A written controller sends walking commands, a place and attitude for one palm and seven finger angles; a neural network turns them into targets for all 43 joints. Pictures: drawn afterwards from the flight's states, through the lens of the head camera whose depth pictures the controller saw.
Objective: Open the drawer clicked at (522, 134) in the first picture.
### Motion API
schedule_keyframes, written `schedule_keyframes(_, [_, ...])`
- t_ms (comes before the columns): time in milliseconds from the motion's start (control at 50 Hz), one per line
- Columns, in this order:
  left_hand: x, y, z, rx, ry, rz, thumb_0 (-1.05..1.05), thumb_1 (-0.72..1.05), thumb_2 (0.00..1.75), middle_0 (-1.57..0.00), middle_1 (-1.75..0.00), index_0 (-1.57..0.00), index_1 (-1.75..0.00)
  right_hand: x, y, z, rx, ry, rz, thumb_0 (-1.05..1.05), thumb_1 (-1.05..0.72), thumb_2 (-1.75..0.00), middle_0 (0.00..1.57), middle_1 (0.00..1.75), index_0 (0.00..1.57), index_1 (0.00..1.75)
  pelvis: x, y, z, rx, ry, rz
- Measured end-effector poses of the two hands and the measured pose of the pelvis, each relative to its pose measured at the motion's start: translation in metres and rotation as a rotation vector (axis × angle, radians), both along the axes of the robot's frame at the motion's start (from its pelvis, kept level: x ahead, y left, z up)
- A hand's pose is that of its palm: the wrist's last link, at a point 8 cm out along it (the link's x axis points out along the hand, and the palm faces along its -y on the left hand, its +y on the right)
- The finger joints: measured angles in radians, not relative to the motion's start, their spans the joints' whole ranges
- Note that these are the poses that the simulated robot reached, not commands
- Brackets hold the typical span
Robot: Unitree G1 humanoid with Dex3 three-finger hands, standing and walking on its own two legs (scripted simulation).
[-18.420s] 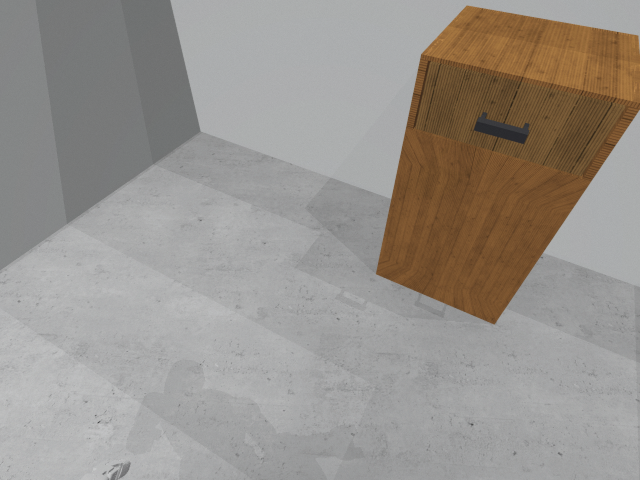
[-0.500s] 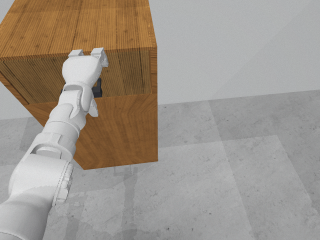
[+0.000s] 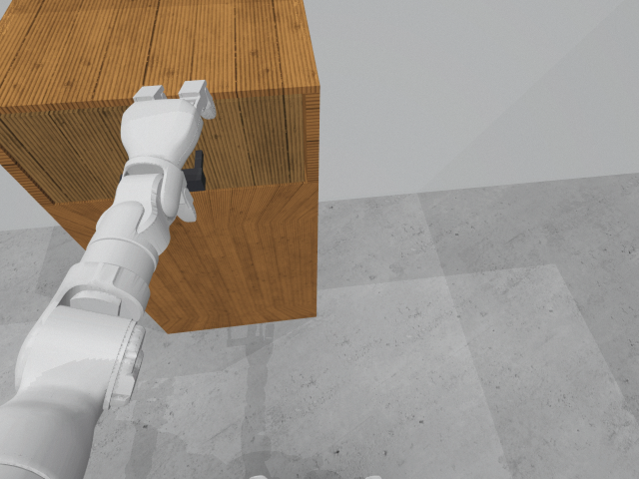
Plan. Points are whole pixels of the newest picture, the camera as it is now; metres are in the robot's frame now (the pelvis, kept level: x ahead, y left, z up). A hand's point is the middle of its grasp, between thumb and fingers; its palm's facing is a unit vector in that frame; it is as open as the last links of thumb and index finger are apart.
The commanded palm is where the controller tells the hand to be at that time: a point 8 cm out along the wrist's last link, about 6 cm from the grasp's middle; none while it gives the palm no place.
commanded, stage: lower the fingers behind the handle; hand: left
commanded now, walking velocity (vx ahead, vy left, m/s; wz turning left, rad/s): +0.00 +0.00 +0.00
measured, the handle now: (164, 171) +0.55 +0.20 +0.02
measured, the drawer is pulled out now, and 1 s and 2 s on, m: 0.00 0.00 0.00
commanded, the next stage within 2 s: close the thumb around the handle in 1.54 s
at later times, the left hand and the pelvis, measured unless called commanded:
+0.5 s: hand (161, 193) +0.49 +0.18 +0.05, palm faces +0.01 -0.08 -1.00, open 13.8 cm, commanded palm +0.48 +0.19 +0.10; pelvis -0.01 +0.00 -0.01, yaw +1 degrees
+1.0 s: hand (164, 202) +0.50 +0.19 +0.01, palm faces -0.09 -0.03 -1.00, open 13.8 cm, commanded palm +0.49 +0.19 +0.06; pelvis -0.01 +0.00 -0.02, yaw +0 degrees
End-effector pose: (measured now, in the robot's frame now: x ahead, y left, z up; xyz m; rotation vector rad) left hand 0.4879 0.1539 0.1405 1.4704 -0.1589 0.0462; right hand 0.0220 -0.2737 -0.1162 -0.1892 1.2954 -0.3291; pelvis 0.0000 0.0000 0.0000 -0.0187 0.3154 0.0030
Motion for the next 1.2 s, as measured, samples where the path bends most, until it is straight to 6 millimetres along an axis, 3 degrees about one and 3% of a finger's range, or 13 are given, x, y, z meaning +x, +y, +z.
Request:
schedule_keyframes(80, [-0.001, 0.000, -0.005, 0.070, 0.029, 0.128, 0.00, -0.49, 0.30, -0.41, -1.27, -0.32, -1.21, -0.002, 0.012, -0.008, 0.060, 0.007, -0.018, 0.01, -0.90, -0.89, 0.20, 0.30, 0.20, 0.30, -0.002, 0.001, 0.001, 0.003, 0.001, -0.015])
schedule_keyframes(180, [-0.003, 0.030, -0.015, 0.073, 0.219, 0.312, 0.00, -0.49, 0.30, -0.37, -1.24, -0.32, -1.22, -0.009, 0.021, -0.004, 0.078, -0.002, -0.066, 0.01, -0.90, -0.89, 0.21, 0.30, 0.20, 0.30, -0.004, -0.003, 0.006, 0.006, -0.023, -0.018])
schedule_keyframes(280, [-0.007, 0.051, -0.021, 0.084, 0.317, 0.227, 0.00, -0.49, 0.30, -0.34, -1.22, -0.32, -1.21, -0.025, 0.014, 0.005, 0.025, 0.026, -0.059, 0.01, -0.90, -0.89, 0.21, 0.30, 0.20, 0.30, -0.005, -0.006, 0.007, 0.001, -0.028, 0.000])
schedule_keyframes(440, [-0.023, 0.037, -0.038, 0.038, 0.208, -0.027, 0.00, -0.49, 0.30, -0.32, -1.20, -0.32, -1.20, -0.047, -0.005, 0.006, -0.043, 0.120, -0.020, 0.01, -0.90, -0.89, 0.21, 0.30, 0.20, 0.30, -0.007, -0.001, -0.003, -0.010, 0.000, 0.021])
schedule_keyframes(560, [-0.017, 0.040, -0.046, 0.024, 0.077, 0.077, 0.00, -0.49, 0.30, -0.31, -1.20, -0.32, -1.20, -0.046, -0.005, -0.002, -0.026, 0.114, -0.010, 0.01, -0.90, -0.89, 0.20, 0.30, 0.20, 0.30, -0.012, 0.001, -0.011, -0.016, 0.037, 0.020])
schedule_keyframes(680, [-0.012, 0.042, -0.057, 0.083, 0.162, 0.210, 0.00, -0.49, 0.30, -0.32, -1.20, -0.32, -1.20, -0.044, 0.009, -0.007, 0.022, 0.088, -0.037, 0.01, -0.90, -0.89, 0.20, 0.30, 0.20, 0.30, -0.014, 0.002, -0.010, -0.020, 0.042, 0.012])
schedule_keyframes(800, [-0.003, 0.030, -0.052, 0.053, 0.240, 0.160, 0.00, -0.49, 0.30, -0.31, -1.20, -0.32, -1.20, -0.049, 0.020, -0.005, 0.025, 0.078, -0.059, 0.01, -0.90, -0.89, 0.21, 0.30, 0.20, 0.30, -0.013, 0.002, -0.007, -0.018, 0.030, 0.010])
schedule_keyframes(880, [0.000, 0.032, -0.052, 0.055, 0.230, 0.125, 0.00, -0.49, 0.30, -0.31, -1.20, -0.33, -1.22, -0.056, 0.021, -0.006, 0.018, 0.088, -0.064, 0.01, -0.90, -0.89, 0.21, 0.30, 0.20, 0.30, -0.011, 0.003, -0.009, -0.017, 0.040, 0.003])
schedule_keyframes(960, [-0.002, 0.037, -0.061, 0.063, 0.213, 0.108, 0.00, -0.49, 0.30, -0.32, -1.20, -0.32, -1.23, -0.063, 0.020, -0.008, 0.017, 0.120, -0.057, 0.01, -0.90, -0.89, 0.21, 0.30, 0.20, 0.30, -0.011, 0.003, -0.013, -0.018, 0.055, 0.001])
schedule_keyframes(1040, [-0.008, 0.039, -0.083, 0.067, 0.239, 0.109, 0.00, -0.49, 0.30, -0.32, -1.20, -0.31, -1.22, -0.067, 0.016, -0.009, 0.012, 0.144, -0.055, 0.01, -0.90, -0.89, 0.21, 0.30, 0.20, 0.30, -0.011, 0.003, -0.017, -0.020, 0.071, 0.003])
schedule_keyframes(1200, [-0.005, 0.038, -0.085, 0.045, 0.162, 0.116, 0.00, -0.49, 0.30, -0.31, -1.20, -0.32, -1.20, -0.063, 0.010, -0.011, -0.008, 0.153, -0.044, 0.01, -0.90, -0.89, 0.21, 0.30, 0.20, 0.30, -0.011, 0.003, -0.022, -0.029, 0.089, 0.012])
